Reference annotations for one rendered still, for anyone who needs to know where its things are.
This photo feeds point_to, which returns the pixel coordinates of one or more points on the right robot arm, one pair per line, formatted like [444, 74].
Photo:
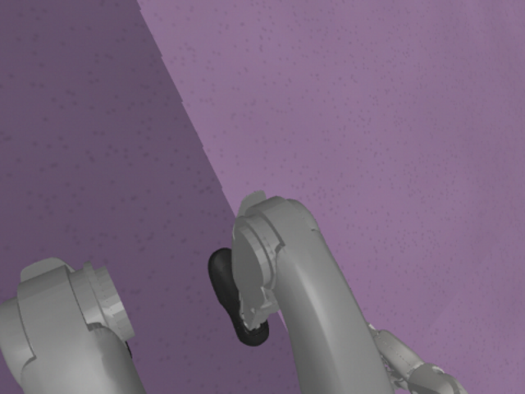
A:
[430, 379]

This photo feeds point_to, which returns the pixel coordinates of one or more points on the right robot foot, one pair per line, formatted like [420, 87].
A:
[220, 273]

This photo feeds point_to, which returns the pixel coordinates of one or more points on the right robot hand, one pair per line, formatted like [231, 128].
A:
[401, 359]

